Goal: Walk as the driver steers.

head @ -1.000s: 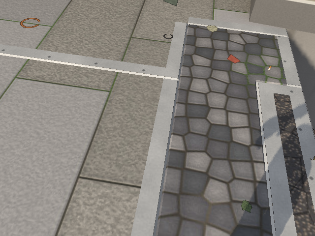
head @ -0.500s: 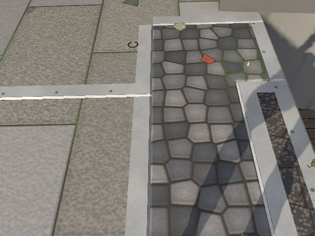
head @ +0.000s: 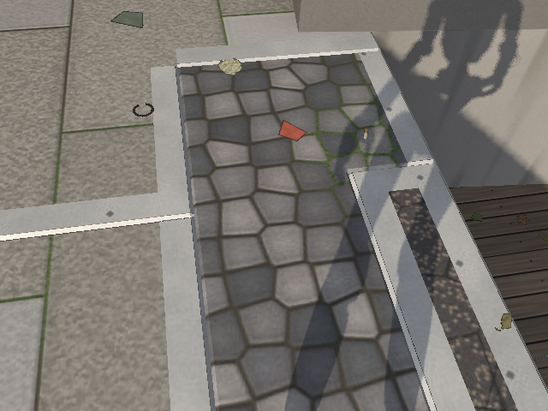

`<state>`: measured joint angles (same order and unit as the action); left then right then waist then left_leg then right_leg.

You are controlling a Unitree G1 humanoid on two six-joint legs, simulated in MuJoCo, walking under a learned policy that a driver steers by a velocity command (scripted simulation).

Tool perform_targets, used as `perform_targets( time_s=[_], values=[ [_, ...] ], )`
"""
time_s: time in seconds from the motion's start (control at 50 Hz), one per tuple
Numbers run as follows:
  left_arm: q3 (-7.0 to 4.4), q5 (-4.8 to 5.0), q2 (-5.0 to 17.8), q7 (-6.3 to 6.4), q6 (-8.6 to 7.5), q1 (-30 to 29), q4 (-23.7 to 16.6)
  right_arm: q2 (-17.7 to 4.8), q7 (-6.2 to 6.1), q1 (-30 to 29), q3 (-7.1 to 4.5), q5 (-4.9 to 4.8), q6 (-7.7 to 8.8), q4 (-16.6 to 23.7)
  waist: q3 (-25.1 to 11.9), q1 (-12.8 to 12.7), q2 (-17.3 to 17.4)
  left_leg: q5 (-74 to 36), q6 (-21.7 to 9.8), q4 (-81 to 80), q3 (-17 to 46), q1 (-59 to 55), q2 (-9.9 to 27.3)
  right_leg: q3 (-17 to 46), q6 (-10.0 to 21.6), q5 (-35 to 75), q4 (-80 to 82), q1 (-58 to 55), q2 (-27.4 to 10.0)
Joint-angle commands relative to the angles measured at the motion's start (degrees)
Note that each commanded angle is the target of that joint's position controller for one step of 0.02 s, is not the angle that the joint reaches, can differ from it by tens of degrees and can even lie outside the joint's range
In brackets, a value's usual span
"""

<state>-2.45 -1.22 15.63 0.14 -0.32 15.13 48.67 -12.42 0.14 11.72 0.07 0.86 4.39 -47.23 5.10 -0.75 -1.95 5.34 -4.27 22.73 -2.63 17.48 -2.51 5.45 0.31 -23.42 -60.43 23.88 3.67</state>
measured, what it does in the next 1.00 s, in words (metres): steps on the spot: right foot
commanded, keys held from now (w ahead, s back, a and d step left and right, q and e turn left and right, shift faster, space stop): no key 0.84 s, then w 0.16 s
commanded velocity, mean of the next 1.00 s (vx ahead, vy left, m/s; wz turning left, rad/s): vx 0.06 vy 0.00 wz -0.02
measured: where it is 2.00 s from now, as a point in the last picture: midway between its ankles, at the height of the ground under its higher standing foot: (257, 353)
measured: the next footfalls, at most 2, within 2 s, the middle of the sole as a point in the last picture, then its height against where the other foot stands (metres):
right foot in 0.22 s outside the picture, level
right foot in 1.60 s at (299, 389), level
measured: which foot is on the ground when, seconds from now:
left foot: down 0.00-1.00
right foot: up 0.00-0.20, down 0.22-1.00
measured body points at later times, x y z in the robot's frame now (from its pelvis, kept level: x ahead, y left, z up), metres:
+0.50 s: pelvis +0.04 -0.02 +0.00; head +0.04 -0.02 +0.45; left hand +0.08 +0.22 -0.15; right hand +0.06 -0.26 -0.15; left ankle +0.07 +0.08 -0.74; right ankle +0.03 -0.12 -0.74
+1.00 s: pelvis +0.07 -0.02 +0.00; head +0.06 -0.02 +0.45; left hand +0.03 +0.21 -0.16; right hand +0.05 -0.25 -0.16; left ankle +0.07 +0.07 -0.73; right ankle +0.03 -0.12 -0.74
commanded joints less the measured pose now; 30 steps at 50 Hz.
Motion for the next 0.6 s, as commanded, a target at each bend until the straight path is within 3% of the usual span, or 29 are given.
perform_targets(
  time_s=[0.02,0.06,0.12,0.18,0.2,0.22,0.24,0.26,0.28,0.34,0.42,0.6],
  values=[
    [-0.17,-0.13,1.5,-0.12,1.47,10.5,1.3,-6.0,-0.04,0.0,-0.9,0.42,0.91,1.5,-10.5,-3.5,8.0,-38.2,-7.6,-5.9,7.7,-2.0,14.0,-1.5,-0.8,2.4,6.4,-8.3,-1.5],
    [0.43,-0.29,1.0,0.24,1.95,7.1,1.4,-6.4,-0.07,0.8,-0.91,0.44,0.36,0.5,-10.0,-2.4,9.4,-28.6,-6.9,-6.8,7.3,-1.0,13.2,-3.1,-0.7,3.9,13.7,-10.0,-2.6],
    [0.79,-0.14,1.6,0.73,2.6,3.4,1.8,-7.6,-0.23,3.2,-1.38,0.44,-1.29,-0.9,-8.9,-0.2,10.0,-5.1,-6.7,-8.6,10.2,0.2,13.0,-4.9,-0.4,4.2,20.3,-11.9,-3.0],
    [1.38,-0.28,0.8,1.28,1.95,2.4,2.8,-7.3,-0.69,2.6,-1.37,0.03,-2.87,-1.5,-5.0,-1.0,7.4,13.1,-4.5,-8.1,12.5,4.9,12.1,-5.7,1.0,8.6,32.8,-17.1,-2.9],
    [1.48,-0.58,1.6,1.59,1.4,2.2,3.0,-6.5,-0.82,3.8,-1.16,0.15,-3.01,-2.0,-4.0,-0.9,5.4,15.4,-2.4,-7.7,13.1,6.5,11.6,-2.6,1.7,11.1,37.3,-19.2,-4.9],
    [1.41,-1.07,3.5,1.94,0.6,3.1,3.2,-5.2,-0.74,4.7,-0.87,0.12,-2.92,-1.9,-4.0,-0.3,2.0,14.9,-0.2,-4.7,12.0,7.2,9.8,4.0,2.9,12.8,41.0,-20.4,-10.7],
    [0.93,0.03,6.0,1.9,0.23,0.2,3.9,-3.5,-0.59,8.6,-0.8,-0.83,-3.18,-3.0,-1.9,3.6,-4.8,12.3,1.3,-3.9,6.4,2.7,4.1,8.0,5.1,11.4,42.7,-12.1,-13.6],
    [1.66,0.52,3.0,1.45,-0.29,-0.8,4.3,-4.1,-0.76,8.6,-0.9,-0.56,-3.51,-4.9,-2.2,3.0,-3.6,8.0,1.8,-2.9,5.8,-6.1,4.1,7.9,5.0,7.4,44.6,-5.6,-13.5],
    [2.03,0.66,1.8,1.3,-0.73,-1.3,4.8,-4.5,-0.83,8.1,-1.16,-0.47,-3.61,-5.5,-1.8,3.0,-3.1,5.4,1.8,-2.9,6.6,-9.1,4.8,6.1,3.7,5.8,44.9,-4.0,-11.5],
    [1.95,0.98,1.7,1.73,-0.97,0.0,6.8,-5.0,-0.81,7.7,-1.4,-0.12,-3.59,-7.1,-1.8,2.3,-2.2,3.4,1.2,-3.5,7.9,-8.3,6.5,3.2,2.6,8.9,44.0,-7.7,-8.7],
    [2.02,0.89,0.9,1.8,-0.9,1.4,8.7,-3.8,-1.24,7.3,-1.13,-0.28,-3.5,-9.5,-2.1,1.5,1.1,3.1,1.6,-4.4,7.8,-7.2,6.6,2.6,3.2,12.4,42.9,-10.7,-8.8],
    [2.4,0.87,-0.2,2.14,-0.79,2.9,12.3,-2.7,-1.85,7.8,-0.8,-0.31,-3.92,-13.7,-2.0,1.3,2.0,1.4,1.6,-4.2,7.8,-8.4,6.9,1.8,3.3,14.6,42.7,-11.7,-8.5]
  ],
)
